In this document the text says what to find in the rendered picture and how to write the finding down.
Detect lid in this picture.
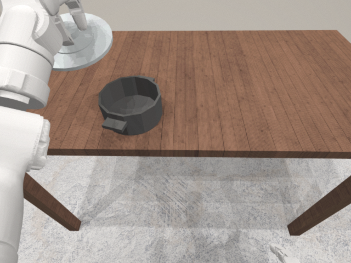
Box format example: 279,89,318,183
52,13,113,71

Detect robot left hand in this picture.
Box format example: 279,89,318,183
55,0,87,46

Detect knob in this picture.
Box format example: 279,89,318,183
64,21,80,40

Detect robot right hand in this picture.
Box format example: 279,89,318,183
269,243,300,263

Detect pot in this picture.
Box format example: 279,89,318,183
98,75,163,135

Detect robot left upper arm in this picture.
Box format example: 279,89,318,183
0,106,50,263

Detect table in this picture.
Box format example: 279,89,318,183
23,30,351,236

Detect robot left forearm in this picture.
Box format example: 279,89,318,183
0,0,63,112

